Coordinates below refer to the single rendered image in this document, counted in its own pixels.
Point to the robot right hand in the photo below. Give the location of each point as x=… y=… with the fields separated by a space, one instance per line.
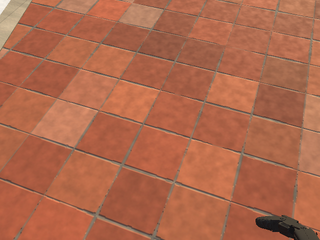
x=286 y=226

